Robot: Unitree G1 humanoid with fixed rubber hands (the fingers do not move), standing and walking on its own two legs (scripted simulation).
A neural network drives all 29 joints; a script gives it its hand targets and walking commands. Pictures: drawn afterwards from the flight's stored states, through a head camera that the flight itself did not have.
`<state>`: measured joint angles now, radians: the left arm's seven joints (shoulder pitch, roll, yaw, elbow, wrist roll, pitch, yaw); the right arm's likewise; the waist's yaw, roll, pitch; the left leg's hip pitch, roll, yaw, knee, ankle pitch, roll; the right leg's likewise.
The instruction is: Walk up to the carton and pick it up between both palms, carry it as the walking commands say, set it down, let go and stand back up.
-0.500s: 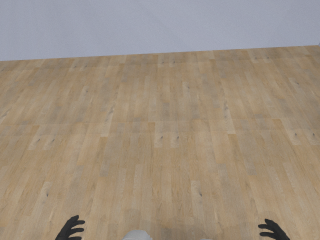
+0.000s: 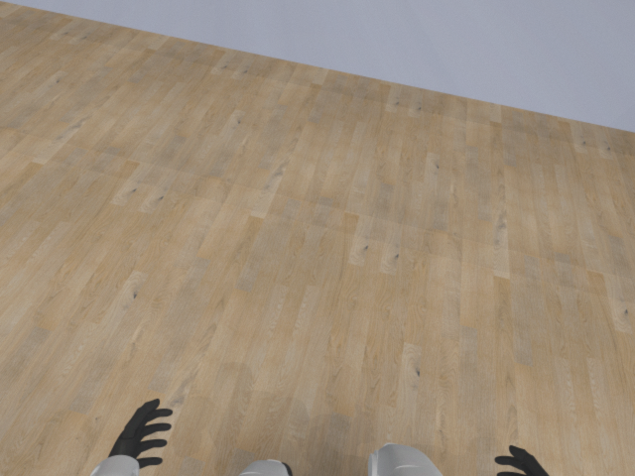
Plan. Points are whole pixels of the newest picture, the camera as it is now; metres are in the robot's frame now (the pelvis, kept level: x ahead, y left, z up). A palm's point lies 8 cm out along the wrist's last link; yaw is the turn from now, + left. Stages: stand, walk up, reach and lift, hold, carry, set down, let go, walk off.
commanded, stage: walk up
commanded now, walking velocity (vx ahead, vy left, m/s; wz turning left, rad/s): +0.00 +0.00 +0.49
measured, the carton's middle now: out of the picture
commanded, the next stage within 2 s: none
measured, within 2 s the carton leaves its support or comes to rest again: neither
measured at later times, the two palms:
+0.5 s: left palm out of the picture +0.02 +0.22 -0.09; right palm out of the picture +0.08 -0.33 -0.13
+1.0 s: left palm out of the picture -0.01 +0.27 -0.13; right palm out of the picture +0.13 -0.25 -0.10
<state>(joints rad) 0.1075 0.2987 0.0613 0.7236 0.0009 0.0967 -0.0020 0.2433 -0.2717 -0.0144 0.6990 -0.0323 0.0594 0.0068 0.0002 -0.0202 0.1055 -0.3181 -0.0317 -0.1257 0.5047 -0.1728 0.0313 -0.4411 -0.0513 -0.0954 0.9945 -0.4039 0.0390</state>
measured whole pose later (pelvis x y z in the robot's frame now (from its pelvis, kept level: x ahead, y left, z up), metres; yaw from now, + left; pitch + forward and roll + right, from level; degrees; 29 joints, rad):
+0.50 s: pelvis -0.04 -0.08 +0.00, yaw +8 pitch -1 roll +4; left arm 0.18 0.30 0.04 0.75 0.00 0.07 0.02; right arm 0.23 -0.31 -0.02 0.74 -0.03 0.08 0.03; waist 0.00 -0.01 0.12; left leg -0.52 -0.05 -0.09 1.16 -0.26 -0.06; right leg -0.17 -0.09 -0.15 0.54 -0.35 -0.03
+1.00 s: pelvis -0.05 -0.03 +0.00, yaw +23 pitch +1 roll -4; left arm 0.04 0.30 0.05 0.75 0.00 0.09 -0.01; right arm 0.24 -0.28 -0.02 0.74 -0.03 0.05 -0.01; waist 0.00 -0.01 0.12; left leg -0.38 -0.03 -0.13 0.53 -0.17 0.04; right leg -0.44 -0.04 -0.14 1.01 -0.47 0.00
